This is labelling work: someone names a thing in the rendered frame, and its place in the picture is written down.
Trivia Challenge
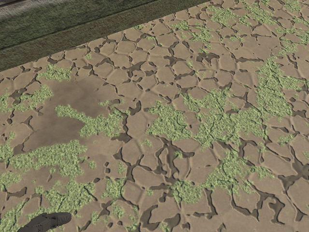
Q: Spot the robot left hand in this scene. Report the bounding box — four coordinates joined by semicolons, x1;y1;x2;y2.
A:
17;212;71;232

